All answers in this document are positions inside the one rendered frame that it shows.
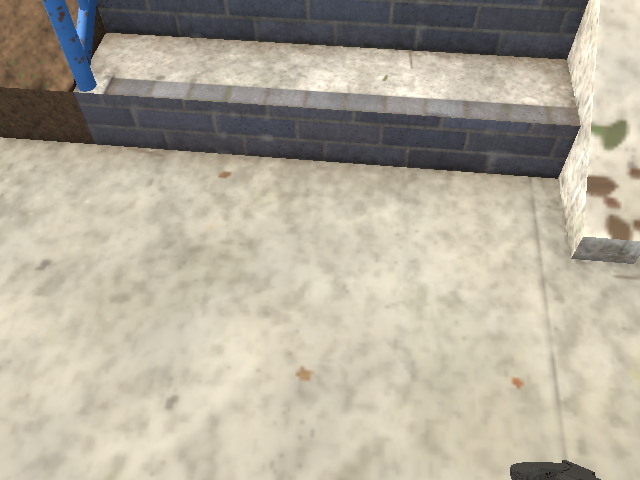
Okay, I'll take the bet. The right robot hand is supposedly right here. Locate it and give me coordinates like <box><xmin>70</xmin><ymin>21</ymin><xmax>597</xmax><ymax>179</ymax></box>
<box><xmin>510</xmin><ymin>460</ymin><xmax>601</xmax><ymax>480</ymax></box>

